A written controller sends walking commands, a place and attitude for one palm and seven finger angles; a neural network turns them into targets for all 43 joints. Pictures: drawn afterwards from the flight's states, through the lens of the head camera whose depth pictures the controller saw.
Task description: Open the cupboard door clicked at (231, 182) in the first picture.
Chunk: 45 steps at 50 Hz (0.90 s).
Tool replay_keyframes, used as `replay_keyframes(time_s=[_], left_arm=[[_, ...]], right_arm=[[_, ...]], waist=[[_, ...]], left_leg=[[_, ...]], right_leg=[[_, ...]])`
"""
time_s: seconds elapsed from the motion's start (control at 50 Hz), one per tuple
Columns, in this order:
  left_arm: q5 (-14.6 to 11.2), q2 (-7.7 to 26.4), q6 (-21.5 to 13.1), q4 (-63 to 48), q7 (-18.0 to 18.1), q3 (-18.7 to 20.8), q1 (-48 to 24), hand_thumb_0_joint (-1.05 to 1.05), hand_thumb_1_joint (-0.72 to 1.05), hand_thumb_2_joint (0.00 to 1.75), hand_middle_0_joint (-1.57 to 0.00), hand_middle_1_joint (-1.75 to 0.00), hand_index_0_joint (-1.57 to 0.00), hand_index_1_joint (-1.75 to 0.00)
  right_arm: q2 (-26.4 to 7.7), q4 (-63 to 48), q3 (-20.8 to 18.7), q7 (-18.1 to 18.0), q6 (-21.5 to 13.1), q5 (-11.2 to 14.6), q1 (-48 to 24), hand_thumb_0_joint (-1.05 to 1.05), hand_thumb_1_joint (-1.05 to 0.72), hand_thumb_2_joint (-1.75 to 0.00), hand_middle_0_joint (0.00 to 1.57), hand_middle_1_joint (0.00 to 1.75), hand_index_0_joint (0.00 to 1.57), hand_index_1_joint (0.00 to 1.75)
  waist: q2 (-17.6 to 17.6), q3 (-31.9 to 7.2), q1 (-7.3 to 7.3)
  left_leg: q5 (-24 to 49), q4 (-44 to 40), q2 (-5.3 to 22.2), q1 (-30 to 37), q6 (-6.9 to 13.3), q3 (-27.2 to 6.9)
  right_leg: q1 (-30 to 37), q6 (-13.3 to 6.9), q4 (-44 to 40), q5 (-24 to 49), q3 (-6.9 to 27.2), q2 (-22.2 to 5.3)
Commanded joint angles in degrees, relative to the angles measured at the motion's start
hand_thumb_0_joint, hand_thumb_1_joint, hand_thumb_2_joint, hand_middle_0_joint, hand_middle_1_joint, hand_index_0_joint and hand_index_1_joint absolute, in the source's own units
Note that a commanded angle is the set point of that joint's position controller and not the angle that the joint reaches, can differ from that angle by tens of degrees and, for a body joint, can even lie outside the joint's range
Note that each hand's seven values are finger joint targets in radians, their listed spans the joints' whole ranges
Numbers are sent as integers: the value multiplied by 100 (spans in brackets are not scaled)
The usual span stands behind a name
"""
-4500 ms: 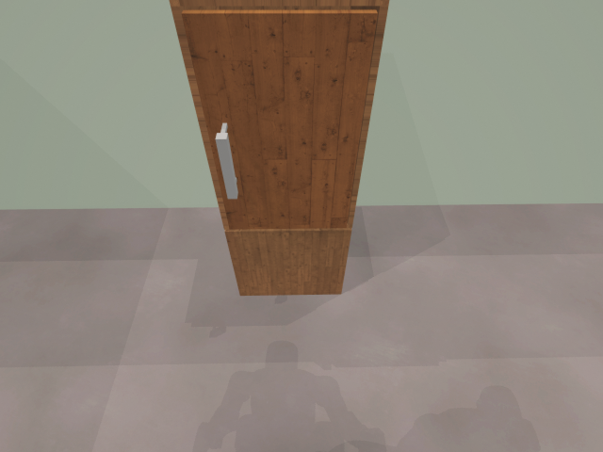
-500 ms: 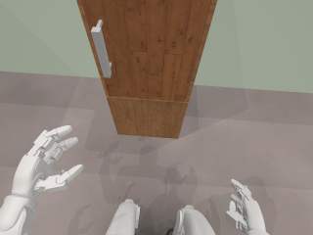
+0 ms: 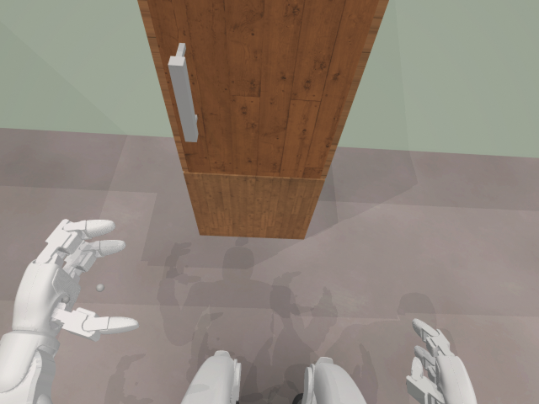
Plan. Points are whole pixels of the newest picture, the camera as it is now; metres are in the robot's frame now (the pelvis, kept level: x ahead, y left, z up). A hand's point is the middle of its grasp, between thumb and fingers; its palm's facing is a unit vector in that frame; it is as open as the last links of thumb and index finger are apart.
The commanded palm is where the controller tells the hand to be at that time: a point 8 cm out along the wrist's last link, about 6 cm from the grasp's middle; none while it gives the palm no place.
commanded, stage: raise the hand with hooked fingers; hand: left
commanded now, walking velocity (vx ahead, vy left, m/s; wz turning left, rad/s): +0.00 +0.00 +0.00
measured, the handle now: (187, 96) +0.62 +0.20 +0.04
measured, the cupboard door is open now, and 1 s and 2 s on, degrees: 0 0 0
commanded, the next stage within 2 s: move the hooked fingers beside the handle in 0.94 s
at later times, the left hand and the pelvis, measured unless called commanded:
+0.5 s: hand (79, 258) +0.29 +0.28 +0.04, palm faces +0.03 -1.00 -0.05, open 14.0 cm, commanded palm +0.27 +0.32 +0.04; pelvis +0.00 +0.00 +0.00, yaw +0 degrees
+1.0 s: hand (96, 258) +0.29 +0.26 +0.04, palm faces +0.04 -1.00 -0.06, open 14.0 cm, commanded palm +0.27 +0.30 +0.04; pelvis +0.01 -0.02 +0.00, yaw +0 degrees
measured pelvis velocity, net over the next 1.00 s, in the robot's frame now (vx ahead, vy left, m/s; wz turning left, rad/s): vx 0.01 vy -0.02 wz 0.00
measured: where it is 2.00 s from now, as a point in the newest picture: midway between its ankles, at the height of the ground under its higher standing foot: outside the picture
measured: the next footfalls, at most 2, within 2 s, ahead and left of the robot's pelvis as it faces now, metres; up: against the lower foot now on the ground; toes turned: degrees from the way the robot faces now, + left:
none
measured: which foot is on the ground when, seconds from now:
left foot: down 0.00-1.00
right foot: down 0.00-1.00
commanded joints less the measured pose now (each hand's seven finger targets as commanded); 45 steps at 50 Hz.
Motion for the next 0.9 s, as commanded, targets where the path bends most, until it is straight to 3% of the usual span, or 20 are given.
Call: replay_keyframes(time_s=[0.0, 0.06, 0.14, 0.18, 0.32, 0.38, 0.42, 0.46, 0.6, 0.62, 0.68, 0.72, 0.78, 0.82, 0.88], left_arm=[[-123, 1106, -254, -1094, -62, 542, -663, 0, -48, 31, -30, -118, -30, -118], [-151, 1140, -157, -931, -146, 572, -844, 0, -50, 30, -30, -120, -30, -120], [-172, 1288, -127, -901, -294, 668, -1072, 0, -50, 30, -30, -120, -30, -120], [-227, 1360, -96, -770, -359, 738, -1192, 0, -50, 30, -30, -120, -30, -120], [-284, 1664, -32, -418, -596, 977, -1579, 0, -50, 30, -30, -120, -30, -120], [-359, 1805, -33, -255, -652, 1124, -1674, 0, -50, 30, -30, -120, -30, -120], [-356, 1872, -53, -164, -684, 1180, -1735, 0, -50, 30, -30, -120, -30, -120], [-392, 1672, -26, -59, -712, 1048, -1569, 0, -50, 30, -30, -120, -30, -120], [-363, 1958, -102, -270, -567, 1258, -1547, 0, -50, 30, -30, -120, -30, -120], [-377, 1862, -123, -212, -532, 1228, -1480, 0, -50, 30, -30, -120, -30, -120], [-367, 1821, -187, -206, -498, 1159, -1562, 0, -50, 30, -30, -120, -30, -120], [-336, 1868, -230, -252, -486, 1187, -1559, 0, -50, 30, -30, -120, -30, -120], [-361, 1780, -229, -154, -530, 1118, -1563, 0, -50, 30, -30, -120, -30, -120], [-355, 1821, -232, -138, -548, 1142, -1613, 0, -50, 30, -30, -120, -30, -120], [-375, 1746, -200, 46, -580, 1089, -1637, 0, -50, 30, -30, -120, -30, -120]], right_arm=[[-906, -801, -334, -48, -190, 0, 48, 0, -90, -90, 20, 30, 20, 30], [-921, -828, -320, -62, -144, 11, 50, 0, -90, -90, 20, 30, 20, 30], [-917, -833, -302, -75, -121, 11, 64, 0, -90, -90, 20, 30, 20, 30], [-924, -807, -294, -91, -119, 8, 95, 0, -90, -90, 20, 30, 20, 30], [-956, -765, -284, -105, -63, 31, 99, 0, -90, -90, 20, 30, 20, 30], [-963, -755, -286, -124, -59, 26, 120, 0, -90, -90, 20, 30, 20, 30], [-963, -732, -278, -116, -40, 40, 120, 0, -90, -90, 20, 30, 20, 30], [-958, -759, -292, -107, -29, 57, 137, 0, -90, -90, 20, 30, 20, 30], [-944, -800, -294, -78, 0, 40, 176, 0, -90, -90, 20, 30, 20, 30], [-927, -784, -298, -76, 9, 47, 177, 0, -90, -90, 20, 30, 20, 30], [-925, -763, -291, -85, 9, 45, 169, 0, -90, -90, 20, 30, 20, 30], [-922, -745, -297, -89, 15, 51, 166, 0, -90, -90, 20, 30, 20, 30], [-919, -744, -294, -99, 17, 53, 185, 0, -90, -90, 20, 30, 20, 30], [-905, -724, -284, -92, 25, 56, 153, 0, -90, -90, 20, 30, 20, 30], [-910, -739, -268, -115, 34, 64, 153, 0, -90, -90, 20, 30, 20, 30]], waist=[[825, -1539, 47], [685, -1526, 13], [822, -1718, 45], [703, -1719, 26], [805, -1825, 58], [573, -1854, 49], [679, -1879, 67], [591, -1836, 51], [670, -1925, 102], [551, -1839, 72], [638, -1742, 32], [707, -1873, 57], [469, -1817, -5], [571, -1882, 18], [388, -1675, -24]], left_leg=[[1713, -1409, -9, 1463, -314, -552], [1544, -1439, -20, 1436, -321, -585], [1918, -1384, 0, 1631, -371, -596], [2125, -1306, -5, 1587, -381, -606], [2067, -1258, -13, 1509, -334, -508], [2016, -1202, -28, 1349, -267, -480], [1957, -1208, -33, 1304, -241, -424], [1843, -1203, -46, 1239, -192, -372], [1847, -1206, -53, 1123, -154, -313], [1840, -1215, -46, 1129, -157, -318], [1681, -1167, -60, 1015, -127, -283], [1772, -1186, -53, 1120, -133, -277], [1748, -1132, -56, 999, -100, -272], [1700, -1131, -65, 987, -103, -246], [1537, -1092, -66, 834, -71, -243]], right_leg=[[591, -149, -674, 769, 0, 291], [610, -141, -724, 715, -7, 296], [612, -159, -700, 843, -1, 310], [652, -177, -672, 965, 1, 338], [721, -172, -724, 971, 63, 316], [856, -179, -747, 1012, 96, 337], [923, -162, -769, 1011, 132, 308], [943, -139, -837, 983, 168, 299], [1159, -138, -851, 1042, 255, 298], [1148, -128, -855, 1053, 225, 301], [1098, -133, -881, 944, 280, 301], [1167, -121, -875, 1055, 302, 281], [1211, -110, -879, 1084, 309, 294], [1273, -94, -906, 1082, 350, 270], [1200, -97, -939, 946, 373, 296]])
